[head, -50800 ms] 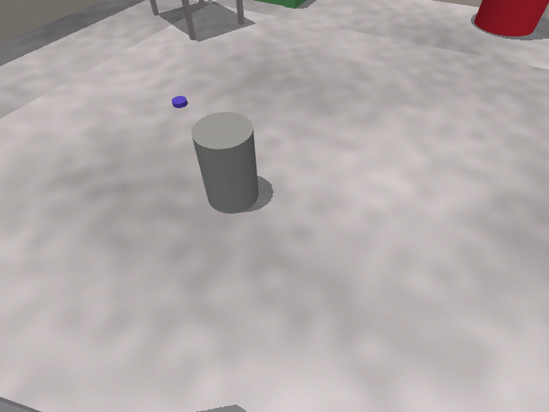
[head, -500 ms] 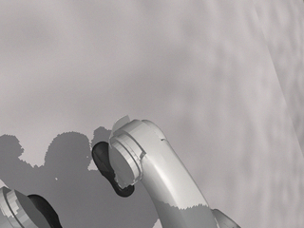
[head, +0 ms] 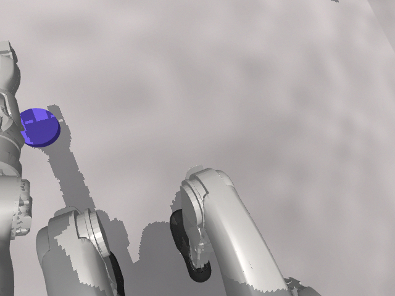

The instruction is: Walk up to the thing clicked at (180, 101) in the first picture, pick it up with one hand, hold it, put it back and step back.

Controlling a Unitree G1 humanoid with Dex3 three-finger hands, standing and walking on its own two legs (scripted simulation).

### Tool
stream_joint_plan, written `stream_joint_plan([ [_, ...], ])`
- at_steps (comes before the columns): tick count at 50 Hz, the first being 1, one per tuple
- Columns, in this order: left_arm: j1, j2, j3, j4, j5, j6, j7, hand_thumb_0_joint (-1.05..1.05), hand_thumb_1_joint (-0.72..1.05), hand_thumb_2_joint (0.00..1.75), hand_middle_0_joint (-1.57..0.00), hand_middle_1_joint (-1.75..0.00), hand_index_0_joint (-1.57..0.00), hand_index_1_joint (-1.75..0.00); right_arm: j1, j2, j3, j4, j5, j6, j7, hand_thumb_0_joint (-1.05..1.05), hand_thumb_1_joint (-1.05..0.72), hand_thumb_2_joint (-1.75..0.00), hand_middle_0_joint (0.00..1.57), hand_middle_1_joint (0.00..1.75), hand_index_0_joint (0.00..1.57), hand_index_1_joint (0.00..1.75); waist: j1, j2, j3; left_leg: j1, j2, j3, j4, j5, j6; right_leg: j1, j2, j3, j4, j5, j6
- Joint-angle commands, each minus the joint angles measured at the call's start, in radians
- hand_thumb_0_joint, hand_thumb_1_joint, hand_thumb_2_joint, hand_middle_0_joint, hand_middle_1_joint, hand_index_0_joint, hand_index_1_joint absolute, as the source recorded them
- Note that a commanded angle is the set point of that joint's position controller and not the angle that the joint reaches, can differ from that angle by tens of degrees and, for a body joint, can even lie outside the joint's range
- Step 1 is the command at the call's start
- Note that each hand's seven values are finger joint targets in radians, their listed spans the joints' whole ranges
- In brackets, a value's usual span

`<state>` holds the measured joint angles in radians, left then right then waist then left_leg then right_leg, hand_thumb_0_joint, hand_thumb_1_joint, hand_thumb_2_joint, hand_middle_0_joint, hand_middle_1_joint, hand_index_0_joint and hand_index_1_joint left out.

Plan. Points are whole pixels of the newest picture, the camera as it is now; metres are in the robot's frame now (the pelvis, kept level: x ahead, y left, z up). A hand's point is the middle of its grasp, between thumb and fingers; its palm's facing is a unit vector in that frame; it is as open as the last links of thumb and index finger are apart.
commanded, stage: withdraw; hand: left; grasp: from above
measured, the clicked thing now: (38, 127) +0.54 +0.24 -0.33
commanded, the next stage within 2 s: home in 0.36 s
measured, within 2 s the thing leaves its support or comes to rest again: neither
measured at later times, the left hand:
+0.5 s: hand (19, 122) +0.51 +0.24 -0.20, palm faces -0.48 -0.06 -0.88, open 13.9 cm
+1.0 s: hand out of the picture +0.48 +0.25 -0.10, palm faces -0.28 -0.57 -0.77, open 8.4 cm
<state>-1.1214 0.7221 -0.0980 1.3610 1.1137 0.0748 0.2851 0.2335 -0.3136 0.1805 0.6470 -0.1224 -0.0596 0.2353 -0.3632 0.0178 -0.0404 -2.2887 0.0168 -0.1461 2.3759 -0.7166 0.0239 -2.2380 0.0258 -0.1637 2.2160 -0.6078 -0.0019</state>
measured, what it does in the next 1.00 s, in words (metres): stands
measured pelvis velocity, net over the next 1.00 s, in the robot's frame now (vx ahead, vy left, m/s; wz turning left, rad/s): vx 0.01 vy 0.00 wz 0.07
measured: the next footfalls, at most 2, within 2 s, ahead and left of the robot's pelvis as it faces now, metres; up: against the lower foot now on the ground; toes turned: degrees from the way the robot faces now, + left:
none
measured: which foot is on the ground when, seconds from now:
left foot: down 0.00-1.00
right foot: down 0.00-1.00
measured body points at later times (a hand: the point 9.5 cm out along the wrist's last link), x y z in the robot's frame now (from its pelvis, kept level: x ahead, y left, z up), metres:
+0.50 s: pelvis -0.01 -0.01 -0.02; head +0.26 +0.07 +0.33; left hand +0.53 +0.24 -0.15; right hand +0.01 -0.28 -0.09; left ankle +0.07 +0.12 -0.32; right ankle +0.12 -0.11 -0.32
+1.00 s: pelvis +0.01 +0.00 +0.04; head +0.24 +0.06 +0.42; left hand +0.49 +0.28 -0.05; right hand +0.04 -0.26 -0.07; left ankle +0.06 +0.12 -0.32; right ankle +0.12 -0.11 -0.32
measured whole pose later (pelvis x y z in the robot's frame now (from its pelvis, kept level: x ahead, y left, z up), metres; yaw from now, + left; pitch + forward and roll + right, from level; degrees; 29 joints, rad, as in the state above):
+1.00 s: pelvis +0.01 +0.00 +0.04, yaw +4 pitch +38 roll -8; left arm -0.85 0.56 0.07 0.98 0.66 0.14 0.11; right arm 0.29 -0.27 0.06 0.63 -0.06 0.03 0.19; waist -0.24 0.07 -0.13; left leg -2.18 0.00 -0.09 2.23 -0.72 0.02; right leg -2.15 0.01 -0.11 2.12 -0.65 0.00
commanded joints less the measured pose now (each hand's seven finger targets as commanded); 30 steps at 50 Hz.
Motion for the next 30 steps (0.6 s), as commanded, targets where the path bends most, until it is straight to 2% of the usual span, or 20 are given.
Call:
stream_joint_plan([
  [1,-0.367,0.1,0.007,-0.127,0.007,-0.003,-0.032,0.0,-0.54,1.03,-0.09,-0.98,-0.07,-1.01,0.226,-0.271,-0.112,0.009,0.018,0.049,-0.05,0.0,-0.9,-0.91,0.2,0.3,0.2,0.3,-0.04,0.311,-0.546,0.411,-0.015,0.041,-0.326,0.111,-0.005,0.365,0.052,-0.017,-0.245,0.1,-0.065],
  [2,-0.365,0.103,0.013,-0.11,0.01,-0.008,-0.044,0.0,-0.54,1.04,-0.09,-0.98,-0.07,-1.0,0.211,-0.273,-0.117,-0.001,0.021,0.055,-0.064,0.0,-0.9,-0.91,0.2,0.3,0.2,0.3,-0.035,0.279,-0.526,0.39,-0.022,0.043,-0.332,0.083,-0.003,0.347,0.046,-0.008,-0.253,0.066,-0.065],
  [3,-0.385,0.111,0.011,-0.137,0.014,-0.018,-0.053,0.0,-0.54,1.03,-0.08,-0.98,-0.07,-1.0,0.186,-0.267,-0.115,-0.029,0.021,0.059,-0.075,0.0,-0.9,-0.9,0.2,0.3,0.2,0.3,-0.029,0.282,-0.543,0.393,-0.025,0.054,-0.337,0.094,-0.004,0.368,0.045,0.0,-0.256,0.069,-0.064],
  [5,-0.361,0.108,0.013,-0.086,0.03,-0.028,-0.068,0.0,-0.53,1.02,-0.09,-0.98,-0.07,-0.99,0.196,-0.258,-0.116,-0.015,0.021,0.074,-0.097,0.0,-0.9,-0.9,0.2,0.3,0.2,0.3,-0.031,0.253,-0.532,0.402,-0.028,0.066,-0.331,0.112,-0.001,0.366,0.042,0.004,-0.26,0.072,-0.064],
  [7,-0.382,0.114,0.017,-0.07,0.031,-0.048,-0.067,0.0,-0.53,1.03,-0.09,-0.98,-0.07,-1.0,0.185,-0.238,-0.113,-0.024,0.02,0.082,-0.118,0.0,-0.9,-0.9,0.2,0.3,0.2,0.3,-0.024,0.23,-0.539,0.363,-0.034,0.083,-0.323,0.1,0.003,0.392,0.043,0.021,-0.266,0.044,-0.063],
  [8,-0.392,0.107,0.009,-0.067,0.034,-0.06,-0.067,0.0,-0.54,1.03,-0.09,-0.99,-0.07,-1.0,0.179,-0.233,-0.11,-0.033,0.016,0.082,-0.125,0.0,-0.9,-0.9,0.2,0.3,0.2,0.3,-0.034,0.218,-0.533,0.345,-0.036,0.095,-0.313,0.109,0.007,0.423,0.041,0.03,-0.276,0.049,-0.058],
  [9,-0.375,0.133,0.027,-0.024,0.041,-0.067,-0.062,0.0,-0.53,1.02,-0.09,-0.99,-0.07,-1.0,0.192,-0.236,-0.11,-0.018,0.014,0.084,-0.135,0.0,-0.9,-0.9,0.2,0.3,0.2,0.3,-0.026,0.176,-0.53,0.314,-0.038,0.097,-0.302,0.095,0.012,0.432,0.041,0.036,-0.28,0.027,-0.056],
  [10,-0.38,0.105,0.011,-0.018,0.038,-0.077,-0.063,0.0,-0.53,1.02,-0.09,-0.98,-0.07,-1.0,0.177,-0.238,-0.106,-0.036,0.013,0.081,-0.142,0.0,-0.9,-0.9,0.2,0.3,0.2,0.3,-0.036,0.156,-0.51,0.291,-0.042,0.098,-0.295,0.087,0.014,0.413,0.037,0.036,-0.286,0.011,-0.057],
  [11,-0.393,0.122,0.014,-0.013,0.041,-0.091,-0.06,0.0,-0.52,1.02,-0.09,-0.99,-0.08,-1.0,0.183,-0.224,-0.104,-0.025,0.01,0.081,-0.146,0.0,-0.9,-0.9,0.2,0.3,0.2,0.3,-0.036,0.174,-0.53,0.294,-0.039,0.103,-0.295,0.08,0.016,0.434,0.038,0.045,-0.279,0.008,-0.05],
  [12,-0.402,0.108,0.006,0.008,0.044,-0.104,-0.055,0.0,-0.52,1.02,-0.09,-0.99,-0.08,-1.0,0.178,-0.233,-0.102,-0.029,0.009,0.077,-0.154,0.0,-0.9,-0.9,0.2,0.3,0.2,0.3,-0.042,0.153,-0.515,0.272,-0.043,0.104,-0.279,0.075,0.018,0.42,0.035,0.046,-0.287,-0.002,-0.05],
  [15,-0.435,0.128,0.007,0.029,0.053,-0.146,-0.032,0.0,-0.51,1.01,-0.09,-1.0,-0.08,-1.0,0.19,-0.238,-0.093,-0.014,0.001,0.064,-0.163,0.0,-0.89,-0.9,0.2,0.3,0.2,0.3,-0.052,0.142,-0.521,0.25,-0.043,0.105,-0.248,0.064,0.02,0.418,0.031,0.054,-0.273,-0.016,-0.046],
  [17,-0.472,0.164,0.015,0.006,0.065,-0.173,-0.006,0.0,-0.51,1.01,-0.09,-1.0,-0.08,-1.0,0.196,-0.233,-0.086,-0.014,-0.006,0.049,-0.165,0.0,-0.9,-0.9,0.2,0.3,0.2,0.3,-0.053,0.186,-0.549,0.263,-0.042,0.107,-0.233,0.071,0.017,0.429,0.029,0.059,-0.256,-0.007,-0.04],
  [19,-0.49,0.173,0.021,0.02,0.085,-0.191,0.023,0.0,-0.51,1.0,-0.08,-1.0,-0.08,-1.0,0.214,-0.244,-0.079,-0.006,-0.013,0.033,-0.162,0.0,-0.9,-0.9,0.2,0.3,0.2,0.3,-0.064,0.225,-0.592,0.337,-0.035,0.094,-0.222,0.116,0.008,0.403,0.028,0.031,-0.218,0.051,-0.043],
  [23,-0.549,0.239,0.058,0.025,0.115,-0.207,0.116,0.0,-0.51,0.99,-0.08,-0.99,-0.09,-0.99,0.235,-0.265,-0.068,0.002,-0.032,0.004,-0.158,0.0,-0.9,-0.9,0.2,0.3,0.2,0.3,-0.071,0.329,-0.652,0.41,-0.029,0.087,-0.208,0.168,0.001,0.408,0.024,0.003,-0.174,0.136,-0.039],
  [24,-0.579,0.254,0.069,0.006,0.124,-0.2,0.137,0.0,-0.43,0.92,-0.16,-0.91,-0.17,-0.91,0.24,-0.268,-0.067,0.005,-0.035,-0.003,-0.156,0.0,-0.88,-0.89,0.2,0.3,0.2,0.3,-0.068,0.364,-0.681,0.451,-0.025,0.085,-0.211,0.19,-0.004,0.399,0.024,-0.006,-0.158,0.164,-0.04],
  [25,-0.604,0.268,0.089,0.005,0.133,-0.192,0.157,0.0,-0.35,0.96,-0.24,-0.83,-0.23,-0.83,0.25,-0.284,-0.073,0.011,-0.039,-0.013,-0.153,0.0,-0.88,-0.89,0.2,0.3,0.2,0.3,-0.071,0.41,-0.697,0.49,-0.025,0.082,-0.205,0.215,-0.007,0.362,0.019,-0.016,-0.145,0.186,-0.044],
  [27,-0.635,0.243,0.088,0.001,0.115,-0.173,0.184,0.0,-0.19,0.97,-0.26,-0.69,-0.23,-0.71,0.253,-0.286,-0.069,0.013,-0.051,-0.022,-0.143,0.0,-0.88,-0.89,0.2,0.3,0.2,0.3,-0.095,0.458,-0.728,0.531,-0.016,0.07,-0.2,0.249,-0.014,0.368,0.022,-0.029,-0.128,0.222,-0.048],
  [29,-0.647,0.275,0.11,-0.011,0.091,-0.141,0.199,0.0,-0.08,0.93,-0.24,-0.63,-0.22,-0.65,0.253,-0.279,-0.066,0.021,-0.052,-0.027,-0.131,0.0,-0.88,-0.9,0.2,0.3,0.2,0.3,-0.079,0.498,-0.782,0.562,-0.013,0.074,-0.193,0.292,-0.014,0.391,0.024,-0.027,-0.114,0.273,-0.044],
  [30,-0.623,0.275,0.116,0.018,0.073,-0.125,0.198,0.0,-0.05,0.91,-0.24,-0.6,-0.22,-0.62,0.256,-0.284,-0.066,0.025,-0.056,-0.031,-0.122,0.0,-0.89,-0.9,0.2,0.3,0.2,0.3,-0.076,0.492,-0.765,0.538,-0.012,0.078,-0.177,0.304,-0.011,0.402,0.023,-0.026,-0.111,0.288,-0.042],
])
